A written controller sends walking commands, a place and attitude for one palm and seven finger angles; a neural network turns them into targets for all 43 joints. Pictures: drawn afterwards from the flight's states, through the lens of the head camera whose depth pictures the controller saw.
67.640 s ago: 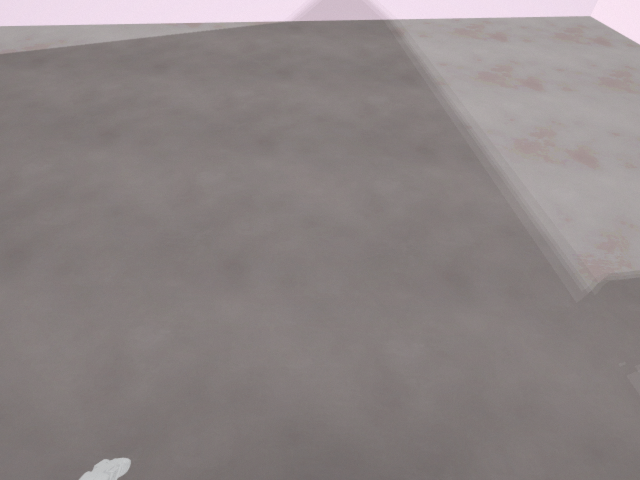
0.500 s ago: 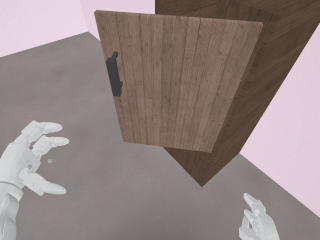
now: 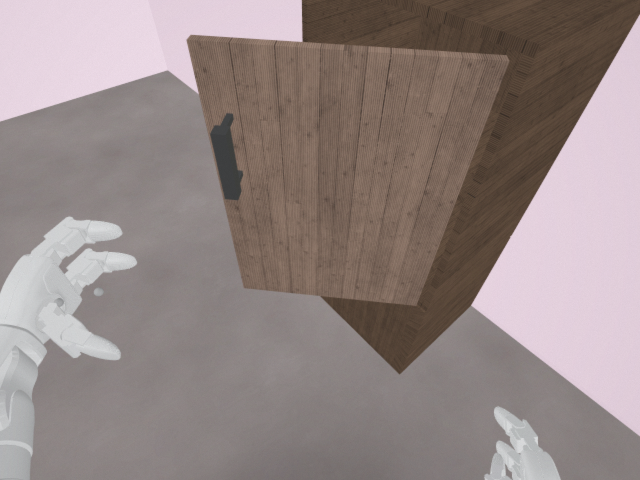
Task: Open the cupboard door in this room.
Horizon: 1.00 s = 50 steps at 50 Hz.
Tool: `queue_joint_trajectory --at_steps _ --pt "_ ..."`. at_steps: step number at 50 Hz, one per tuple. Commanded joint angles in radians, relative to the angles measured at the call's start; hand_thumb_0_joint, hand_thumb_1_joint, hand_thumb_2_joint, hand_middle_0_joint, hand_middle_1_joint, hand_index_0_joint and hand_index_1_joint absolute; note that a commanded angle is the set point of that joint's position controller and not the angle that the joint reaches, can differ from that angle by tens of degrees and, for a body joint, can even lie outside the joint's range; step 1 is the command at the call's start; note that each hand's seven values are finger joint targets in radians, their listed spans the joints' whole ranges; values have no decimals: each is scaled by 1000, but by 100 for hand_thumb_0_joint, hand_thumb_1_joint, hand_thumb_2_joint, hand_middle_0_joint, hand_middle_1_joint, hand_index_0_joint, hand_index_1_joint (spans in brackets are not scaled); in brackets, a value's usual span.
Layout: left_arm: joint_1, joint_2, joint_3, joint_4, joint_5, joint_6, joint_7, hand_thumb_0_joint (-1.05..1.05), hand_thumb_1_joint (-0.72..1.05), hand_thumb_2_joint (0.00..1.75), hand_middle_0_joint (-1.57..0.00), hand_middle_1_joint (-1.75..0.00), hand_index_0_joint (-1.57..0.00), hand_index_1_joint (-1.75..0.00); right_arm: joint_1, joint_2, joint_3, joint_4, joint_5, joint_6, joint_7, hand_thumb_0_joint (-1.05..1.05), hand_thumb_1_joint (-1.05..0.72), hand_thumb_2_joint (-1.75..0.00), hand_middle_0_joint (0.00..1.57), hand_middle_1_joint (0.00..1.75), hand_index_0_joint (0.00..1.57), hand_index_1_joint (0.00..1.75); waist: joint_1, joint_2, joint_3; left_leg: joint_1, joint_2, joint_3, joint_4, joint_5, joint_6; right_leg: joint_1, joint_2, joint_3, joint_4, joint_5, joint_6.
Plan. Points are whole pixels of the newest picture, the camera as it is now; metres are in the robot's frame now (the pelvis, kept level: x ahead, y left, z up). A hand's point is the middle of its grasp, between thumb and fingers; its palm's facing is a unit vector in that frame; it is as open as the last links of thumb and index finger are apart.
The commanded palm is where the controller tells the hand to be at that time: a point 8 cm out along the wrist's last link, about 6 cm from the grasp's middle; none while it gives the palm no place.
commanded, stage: raise the hand with hooked fingers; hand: left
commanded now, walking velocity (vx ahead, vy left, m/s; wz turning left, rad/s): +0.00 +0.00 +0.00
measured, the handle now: (230, 157) +0.57 +0.19 +0.09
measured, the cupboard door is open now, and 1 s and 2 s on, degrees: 43 43 43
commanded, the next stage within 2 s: move the hooked fingers beside the handle in 0.30 s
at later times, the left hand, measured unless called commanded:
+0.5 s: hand (104, 290) +0.29 +0.27 +0.10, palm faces +0.01 -1.00 -0.02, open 14.0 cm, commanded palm +0.28 +0.32 +0.11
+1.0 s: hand (142, 235) +0.38 +0.26 +0.11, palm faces -0.01 -1.00 -0.01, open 14.0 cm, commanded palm +0.36 +0.31 +0.11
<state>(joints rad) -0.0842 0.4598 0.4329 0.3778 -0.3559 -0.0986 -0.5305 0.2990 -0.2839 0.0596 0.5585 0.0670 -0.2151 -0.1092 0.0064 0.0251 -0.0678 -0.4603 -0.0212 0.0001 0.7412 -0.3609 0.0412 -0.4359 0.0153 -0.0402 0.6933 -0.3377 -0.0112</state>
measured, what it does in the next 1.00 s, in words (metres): stands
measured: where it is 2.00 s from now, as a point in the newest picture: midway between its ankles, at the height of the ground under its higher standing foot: outside the picture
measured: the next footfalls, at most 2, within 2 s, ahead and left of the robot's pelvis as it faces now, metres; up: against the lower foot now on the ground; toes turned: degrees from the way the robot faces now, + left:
none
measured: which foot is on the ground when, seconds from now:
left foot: down 0.00-1.00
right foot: down 0.00-1.00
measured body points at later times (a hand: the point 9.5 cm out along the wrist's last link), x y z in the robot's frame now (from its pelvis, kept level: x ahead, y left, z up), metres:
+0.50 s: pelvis +0.00 -0.01 +0.00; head +0.02 -0.01 +0.45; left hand +0.29 +0.32 +0.11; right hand +0.17 -0.25 -0.07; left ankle +0.01 +0.09 -0.72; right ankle +0.01 -0.12 -0.72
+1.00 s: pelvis +0.01 -0.01 +0.00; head +0.05 +0.00 +0.45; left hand +0.37 +0.31 +0.11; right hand +0.11 -0.27 -0.10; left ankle +0.01 +0.09 -0.72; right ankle +0.01 -0.12 -0.72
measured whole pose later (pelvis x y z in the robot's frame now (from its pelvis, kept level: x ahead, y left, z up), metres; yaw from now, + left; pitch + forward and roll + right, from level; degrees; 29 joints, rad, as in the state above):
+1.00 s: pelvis +0.01 -0.01 +0.00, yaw -1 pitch +8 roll -1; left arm -0.39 0.50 0.44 0.71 -0.28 -0.19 -0.51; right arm 0.36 -0.29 0.04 0.59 0.06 -0.13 -0.10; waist -0.04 0.01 -0.07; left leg -0.52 -0.01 0.01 0.74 -0.37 0.03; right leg -0.51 0.03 -0.03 0.71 -0.34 -0.02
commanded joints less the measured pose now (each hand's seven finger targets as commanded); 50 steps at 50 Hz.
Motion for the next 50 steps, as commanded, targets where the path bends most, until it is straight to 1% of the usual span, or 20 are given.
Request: queue_joint_trajectory --at_steps 1,3,6,9,20,23,25,27,28,29,31,32,35,36,38,41,42,43,47,50 --pt "-242 276 99 -256 -22 -103 23 0 -50 30 -30 -120 -30 -120 -75 -132 -65 -151 -2 -59 -3 0 -90 -90 20 30 20 30 12 100 -198 161 24 -63 -134 218 -22 37 8 -7 -85 149 -26" --pt "-243 289 103 -242 -13 -97 31 0 -50 30 -30 -120 -30 -120 -72 -134 -63 -144 -4 -58 -5 0 -90 -90 20 30 20 30 12 85 -179 149 25 -62 -137 202 -21 44 8 -3 -93 137 -28" --pt "-254 275 92 -258 -7 -96 32 0 -50 30 -30 -120 -30 -120 -74 -131 -62 -144 -3 -60 -11 0 -90 -90 20 30 20 30 7 115 -184 170 27 -68 -148 214 -22 37 7 -8 -93 145 -26" --pt "-250 270 90 -236 -13 -89 24 0 -50 30 -30 -120 -30 -120 -70 -132 -62 -138 -4 -60 -14 0 -90 -90 20 30 20 30 3 72 -184 171 26 -65 -146 227 -19 54 9 -6 -101 171 -24" --pt "-246 254 83 -156 -27 -66 -7 0 -50 30 -30 -120 -30 -120 -80 -138 -64 -133 -1 -51 -13 0 -90 -90 20 30 20 30 4 21 -169 126 14 -45 -128 217 -12 62 2 8 -110 193 -19" --pt "-353 297 90 -171 -15 -87 5 0 -50 30 -30 -120 -30 -120 -74 -140 -62 -122 -4 -43 -18 0 -90 -90 20 30 20 30 -8 47 -164 126 16 -40 -116 211 -12 53 1 18 -110 186 -22" --pt "-453 314 89 -135 -5 -103 9 0 -50 30 -30 -120 -30 -120 -65 -139 -61 -108 -3 -38 -25 0 -90 -90 20 30 20 30 -31 47 -173 125 15 -42 -116 184 -9 36 3 22 -112 158 -17" --pt "-499 303 69 -120 3 -123 10 0 -50 30 -30 -120 -30 -120 -60 -137 -60 -104 -3 -38 -29 0 -90 -90 20 30 20 30 -37 81 -188 133 14 -43 -116 155 -10 19 1 23 -112 121 -17" --pt "-534 326 78 -111 6 -130 13 0 -50 30 -30 -120 -30 -120 -58 -140 -60 -96 -3 -34 -32 0 -90 -90 20 30 20 30 -36 79 -192 131 15 -44 -110 158 -11 33 0 30 -112 122 -21" --pt "-554 304 54 -88 10 -135 9 0 -50 30 -30 -120 -30 -120 -54 -138 -58 -93 -3 -34 -31 0 -90 -90 20 30 20 30 -42 83 -209 140 14 -46 -115 163 -10 31 1 26 -109 129 -20" --pt "-546 287 34 -37 17 -128 3 0 -50 30 -30 -120 -30 -120 -46 -140 -59 -90 -2 -31 -31 0 -90 -90 20 30 20 30 -39 101 -217 141 14 -47 -112 169 -11 20 0 22 -103 140 -21" --pt "-558 309 47 -9 22 -124 1 0 -50 30 -30 -120 -30 -120 -40 -144 -61 -83 -2 -29 -30 0 -90 -90 20 30 20 30 -38 99 -225 138 15 -47 -109 178 -11 23 -3 23 -101 151 -21" --pt "-525 339 75 80 24 -100 -8 0 -50 30 -30 -120 -30 -120 -23 -152 -65 -87 -1 -13 -22 0 -90 -90 20 30 20 30 -24 42 -238 98 14 -39 -101 207 -9 56 -3 28 -94 197 -19" --pt "-524 324 58 88 27 -95 -11 0 -50 30 -30 -120 -30 -120 -24 -152 -64 -93 0 -8 -19 0 -90 -90 20 30 20 30 -22 61 -234 89 11 -34 -102 205 -10 50 -6 27 -93 197 -19" --pt "-549 329 62 113 23 -93 -4 0 -50 30 -30 -120 -30 -120 -15 -154 -64 -98 -3 1 -12 0 -90 -90 20 30 20 30 -18 22 -226 72 12 -35 -98 216 -10 59 -4 28 -88 212 -22" --pt "-572 379 109 137 32 -111 12 0 -50 30 -30 -120 -30 -120 6 -160 -72 -100 -4 17 -6 0 -90 -90 20 30 20 30 -17 -3 -254 56 15 -32 -94 234 -10 66 0 27 -74 238 -17" --pt "-586 363 96 122 34 -124 14 0 -50 30 -30 -120 -30 -120 8 -158 -73 -104 -6 19 -3 0 -90 -90 20 30 20 30 -18 26 -274 66 14 -29 -94 248 -11 67 0 27 -68 250 -16" --pt "-589 386 115 107 31 -138 21 0 -50 30 -30 -120 -30 -120 14 -158 -74 -106 -9 23 0 0 -90 -90 20 30 20 30 -9 12 -291 68 14 -28 -85 275 -10 99 1 33 -62 279 -21" --pt "-652 326 54 85 49 -171 26 0 -50 30 -30 -120 -30 -120 37 -152 -81 -96 -6 36 5 0 -90 -90 20 30 20 30 -42 87 -313 130 20 -28 -81 305 -10 35 10 26 -58 285 -17" --pt "-692 364 74 179 53 -158 21 0 -50 30 -30 -120 -30 -120 55 -163 -78 -77 -5 52 2 0 -90 -90 20 30 20 30 -56 48 -259 79 20 -26 -82 253 -6 21 12 30 -68 256 -16"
